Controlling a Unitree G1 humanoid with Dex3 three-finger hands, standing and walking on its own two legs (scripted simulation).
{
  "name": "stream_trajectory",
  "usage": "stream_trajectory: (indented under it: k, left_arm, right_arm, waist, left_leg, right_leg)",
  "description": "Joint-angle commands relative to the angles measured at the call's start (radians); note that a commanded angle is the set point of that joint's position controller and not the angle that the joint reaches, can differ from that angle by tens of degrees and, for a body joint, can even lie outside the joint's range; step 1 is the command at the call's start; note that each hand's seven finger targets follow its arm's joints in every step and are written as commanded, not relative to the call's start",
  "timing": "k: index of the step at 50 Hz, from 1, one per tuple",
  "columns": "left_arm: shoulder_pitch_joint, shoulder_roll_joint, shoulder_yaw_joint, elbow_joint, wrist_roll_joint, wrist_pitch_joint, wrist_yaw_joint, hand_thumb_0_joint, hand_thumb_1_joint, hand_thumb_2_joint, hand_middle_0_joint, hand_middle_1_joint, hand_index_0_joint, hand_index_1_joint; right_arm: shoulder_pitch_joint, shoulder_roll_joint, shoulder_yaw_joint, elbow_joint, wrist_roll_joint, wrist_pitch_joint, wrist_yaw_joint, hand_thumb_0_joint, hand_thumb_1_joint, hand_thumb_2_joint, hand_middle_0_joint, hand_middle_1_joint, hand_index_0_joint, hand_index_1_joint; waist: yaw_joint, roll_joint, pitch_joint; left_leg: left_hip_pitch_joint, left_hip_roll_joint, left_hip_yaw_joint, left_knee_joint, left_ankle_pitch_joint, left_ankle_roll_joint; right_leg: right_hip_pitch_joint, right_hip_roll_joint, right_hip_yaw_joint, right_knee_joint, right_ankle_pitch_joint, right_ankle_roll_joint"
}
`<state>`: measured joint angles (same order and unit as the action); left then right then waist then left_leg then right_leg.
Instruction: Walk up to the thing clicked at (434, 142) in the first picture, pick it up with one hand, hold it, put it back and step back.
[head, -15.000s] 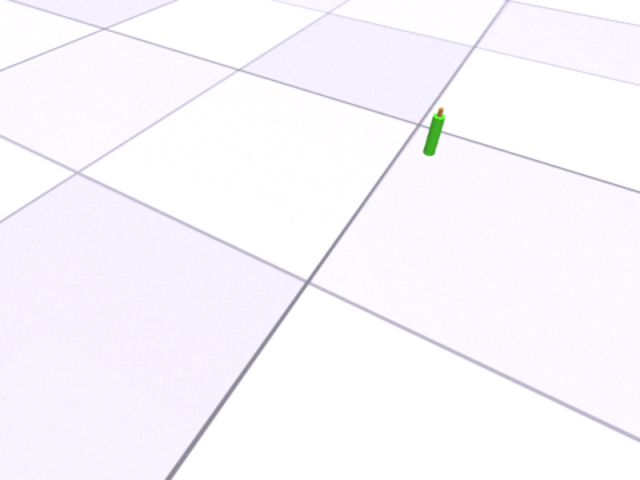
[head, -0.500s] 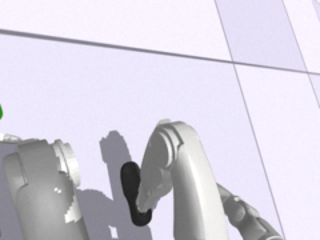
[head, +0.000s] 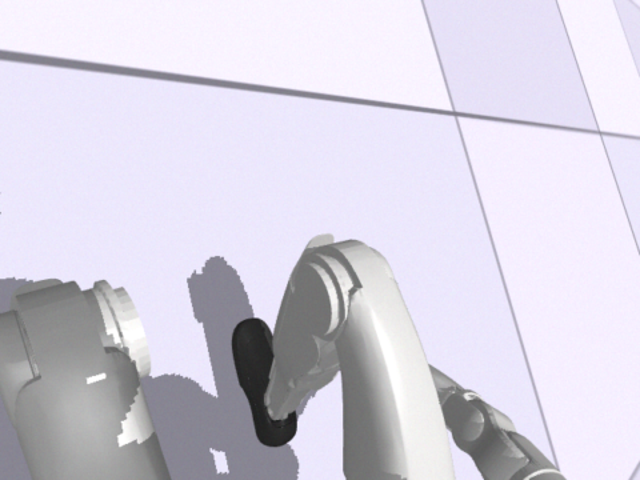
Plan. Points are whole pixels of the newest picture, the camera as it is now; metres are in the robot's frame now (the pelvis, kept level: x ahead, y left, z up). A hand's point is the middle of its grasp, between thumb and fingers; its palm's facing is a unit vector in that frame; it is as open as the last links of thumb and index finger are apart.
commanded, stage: close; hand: left
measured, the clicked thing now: out of the picture +0.43 +0.28 -0.15
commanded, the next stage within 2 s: settle in 0.10 s
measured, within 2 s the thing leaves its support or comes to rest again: leaves its support in 0.60 s
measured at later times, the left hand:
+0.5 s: hand out of the picture +0.43 +0.27 -0.16, palm faces +0.25 -0.97 +0.00, open 8.3 cm
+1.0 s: hand out of the picture +0.40 +0.29 -0.05, palm faces +0.23 -0.97 -0.06, open 8.3 cm
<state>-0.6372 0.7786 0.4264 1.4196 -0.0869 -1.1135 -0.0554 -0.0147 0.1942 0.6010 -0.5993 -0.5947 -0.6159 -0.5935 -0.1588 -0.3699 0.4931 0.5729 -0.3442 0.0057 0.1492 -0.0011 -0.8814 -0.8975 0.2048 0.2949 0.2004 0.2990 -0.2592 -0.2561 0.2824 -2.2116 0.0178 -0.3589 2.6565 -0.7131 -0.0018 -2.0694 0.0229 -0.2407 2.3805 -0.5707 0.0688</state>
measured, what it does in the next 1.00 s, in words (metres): stands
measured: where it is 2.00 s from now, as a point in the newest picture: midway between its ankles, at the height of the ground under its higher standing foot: (192, 447)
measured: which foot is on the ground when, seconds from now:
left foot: down 0.00-1.00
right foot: down 0.00-1.00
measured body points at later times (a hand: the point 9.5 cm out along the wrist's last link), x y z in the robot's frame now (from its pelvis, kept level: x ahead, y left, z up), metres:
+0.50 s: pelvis +0.00 +0.00 +0.00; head +0.23 +0.19 +0.34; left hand +0.41 +0.32 -0.16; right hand +0.17 -0.24 -0.03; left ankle +0.08 +0.12 -0.25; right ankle +0.15 -0.12 -0.25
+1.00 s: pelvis +0.01 -0.01 +0.04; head +0.19 +0.14 +0.42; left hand +0.38 +0.34 -0.04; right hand +0.22 -0.24 -0.03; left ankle +0.08 +0.12 -0.25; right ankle +0.15 -0.12 -0.25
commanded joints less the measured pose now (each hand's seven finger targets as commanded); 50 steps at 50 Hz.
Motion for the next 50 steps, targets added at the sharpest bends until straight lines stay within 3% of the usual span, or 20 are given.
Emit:
stream_trajectory:
  k: [1,3,5,9,11,15,18,21,24,31,33,35,39,44,46,47,50]
  left_arm:
    - [-0.217,0.139,0.005,-0.128,-0.006,-0.056,-0.001,0.000,0.473,0.903,-0.917,-0.902,-0.907,-0.907]
    - [-0.246,0.145,-0.001,-0.136,-0.003,-0.057,-0.003,0.000,0.486,0.939,-0.964,-0.952,-0.956,-0.955]
    - [-0.242,0.153,-0.007,-0.148,0.002,-0.056,-0.008,0.000,0.489,0.974,-1.019,-0.999,-1.008,-1.004]
    - [-0.266,0.149,-0.018,-0.151,0.001,-0.056,-0.013,0.000,0.503,1.082,-1.134,-1.131,-1.127,-1.136]
    - [-0.242,0.125,-0.022,-0.137,-0.010,-0.051,-0.016,0.000,0.537,1.202,-1.175,-1.226,-1.155,-1.251]
    - [-0.257,0.145,-0.012,-0.174,-0.017,-0.045,-0.017,0.000,0.602,1.273,-1.239,-1.302,-1.222,-1.323]
    - [-0.241,0.152,-0.002,-0.216,-0.011,-0.037,-0.019,0.000,0.563,1.299,-1.273,-1.347,-1.258,-1.368]
    - [-0.258,0.149,-0.001,-0.290,-0.005,-0.024,-0.024,0.000,0.542,1.304,-1.312,-1.379,-1.298,-1.399]
    - [-0.262,0.180,0.023,-0.421,-0.002,-0.003,-0.023,0.000,0.533,1.288,-1.307,-1.371,-1.292,-1.391]
    - [-0.277,0.166,0.020,-0.733,-0.033,0.089,-0.028,0.000,0.457,1.238,-1.304,-1.362,-1.291,-1.379]
    - [-0.301,0.133,-0.002,-0.795,-0.041,0.114,-0.029,0.000,0.423,1.232,-1.293,-1.354,-1.280,-1.373]
    - [-0.290,0.097,-0.008,-0.831,-0.053,0.146,-0.023,0.000,0.415,1.232,-1.282,-1.349,-1.268,-1.368]
    - [-0.297,0.050,-0.050,-0.887,-0.053,0.193,-0.037,0.000,0.381,1.219,-1.274,-1.353,-1.268,-1.367]
    - [-0.287,-0.052,-0.106,-0.867,-0.058,0.260,-0.068,0.000,0.349,1.212,-1.283,-1.355,-1.278,-1.368]
    - [-0.249,-0.058,-0.093,-0.828,-0.056,0.286,-0.073,0.000,0.334,1.207,-1.273,-1.354,-1.270,-1.365]
    - [-0.220,-0.059,-0.079,-0.834,-0.060,0.297,-0.079,0.000,0.319,1.214,-1.275,-1.357,-1.272,-1.369]
    - [-0.263,-0.077,-0.091,-0.862,-0.067,0.322,-0.088,0.000,0.349,1.200,-1.267,-1.342,-1.264,-1.352]
  right_arm:
    - [0.033,-0.353,-0.124,-0.016,0.000,0.009,-0.019,0.000,-0.883,-0.896,0.200,0.299,0.199,0.299]
    - [0.036,-0.357,-0.122,-0.015,-0.001,0.010,-0.021,0.000,-0.885,-0.896,0.200,0.299,0.199,0.299]
    - [0.027,-0.353,-0.125,-0.016,0.001,0.009,-0.021,0.000,-0.886,-0.896,0.199,0.299,0.199,0.299]
    - [0.034,-0.357,-0.123,-0.015,0.001,0.009,-0.022,0.000,-0.890,-0.897,0.199,0.299,0.199,0.299]
    - [0.044,-0.359,-0.123,-0.012,0.000,0.011,-0.022,0.000,-0.909,-0.905,0.200,0.300,0.200,0.300]
    - [0.043,-0.359,-0.127,-0.009,0.006,0.008,-0.023,0.000,-0.903,-0.904,0.200,0.300,0.200,0.300]
    - [0.058,-0.356,-0.136,-0.006,0.005,0.015,-0.023,0.000,-0.899,-0.903,0.200,0.300,0.200,0.300]
    - [0.069,-0.352,-0.153,-0.006,0.008,0.019,-0.024,0.000,-0.904,-0.903,0.200,0.300,0.200,0.300]
    - [0.086,-0.348,-0.175,-0.007,0.016,0.024,-0.025,0.000,-0.905,-0.903,0.200,0.300,0.199,0.300]
    - [0.127,-0.325,-0.239,-0.027,0.056,0.023,-0.034,0.000,-0.920,-0.906,0.200,0.300,0.199,0.299]
    - [0.138,-0.318,-0.257,-0.031,0.069,0.022,-0.039,0.000,-0.920,-0.906,0.200,0.300,0.199,0.300]
    - [0.147,-0.303,-0.278,-0.035,0.085,0.019,-0.043,0.000,-0.915,-0.905,0.200,0.300,0.199,0.300]
    - [0.184,-0.284,-0.316,-0.028,0.112,0.012,-0.047,0.000,-0.909,-0.902,0.200,0.300,0.200,0.300]
    - [0.210,-0.256,-0.366,-0.011,0.151,0.003,-0.048,0.000,-0.900,-0.899,0.200,0.300,0.200,0.300]
    - [0.220,-0.247,-0.381,-0.009,0.166,0.004,-0.050,0.000,-0.898,-0.898,0.200,0.300,0.200,0.300]
    - [0.223,-0.246,-0.392,-0.015,0.175,0.004,-0.051,0.000,-0.895,-0.897,0.200,0.300,0.200,0.300]
    - [0.241,-0.224,-0.412,-0.001,0.198,0.009,-0.054,0.000,-0.890,-0.896,0.200,0.300,0.200,0.300]
  waist:
    - [-0.101,0.521,-0.551]
    - [-0.113,0.525,-0.535]
    - [-0.101,0.529,-0.538]
    - [-0.112,0.538,-0.551]
    - [-0.111,0.538,-0.564]
    - [-0.097,0.548,-0.572]
    - [-0.082,0.582,-0.613]
    - [-0.080,0.623,-0.648]
    - [-0.049,0.681,-0.698]
    - [-0.021,0.780,-0.840]
    - [-0.026,0.782,-0.853]
    - [-0.008,0.748,-0.853]
    - [-0.003,0.730,-0.875]
    - [0.019,0.654,-0.859]
    - [0.036,0.612,-0.852]
    - [0.060,0.599,-0.867]
    - [0.073,0.599,-0.908]
  left_leg:
    - [0.354,0.046,0.088,-0.360,0.081,-0.021]
    - [0.355,0.048,0.084,-0.367,0.071,-0.021]
    - [0.352,0.049,0.091,-0.365,0.058,-0.020]
    - [0.366,0.050,0.075,-0.370,0.074,-0.025]
    - [0.383,0.050,0.075,-0.368,0.089,-0.027]
    - [0.381,0.046,0.084,-0.364,0.107,-0.024]
    - [0.426,0.049,0.083,-0.371,0.157,-0.032]
    - [0.450,0.048,0.091,-0.379,0.174,-0.036]
    - [0.486,0.049,0.100,-0.400,0.193,-0.040]
    - [0.575,0.047,0.121,-0.446,0.242,-0.042]
    - [0.590,0.046,0.124,-0.454,0.255,-0.041]
    - [0.545,0.039,0.141,-0.460,0.223,-0.031]
    - [0.524,0.032,0.155,-0.484,0.178,-0.021]
    - [0.476,0.020,0.172,-0.510,0.102,-0.009]
    - [0.441,0.013,0.181,-0.524,0.068,0.000]
    - [0.447,0.011,0.186,-0.530,0.073,0.000]
    - [0.440,0.003,0.201,-0.555,0.043,0.004]
  right_leg:
    - [0.271,0.056,-0.096,-0.158,0.113,-0.073]
    - [0.258,0.055,-0.098,-0.159,0.104,-0.073]
    - [0.256,0.056,-0.095,-0.162,0.094,-0.075]
    - [0.253,0.054,-0.102,-0.151,0.110,-0.075]
    - [0.267,0.056,-0.103,-0.152,0.123,-0.075]
    - [0.279,0.054,-0.094,-0.156,0.140,-0.075]
    - [0.287,0.053,-0.094,-0.147,0.169,-0.078]
    - [0.291,0.049,-0.087,-0.144,0.183,-0.081]
    - [0.287,0.044,-0.073,-0.140,0.189,-0.087]
    - [0.287,0.034,-0.029,-0.151,0.215,-0.099]
    - [0.271,0.031,-0.021,-0.159,0.225,-0.101]
    - [0.275,0.029,-0.004,-0.177,0.203,-0.102]
    - [0.260,0.023,0.009,-0.196,0.170,-0.103]
    - [0.197,0.016,0.025,-0.217,0.106,-0.105]
    - [0.197,0.014,0.028,-0.233,0.072,-0.103]
    - [0.192,0.011,0.033,-0.234,0.073,-0.105]
    - [0.186,0.006,0.045,-0.239,0.041,-0.108]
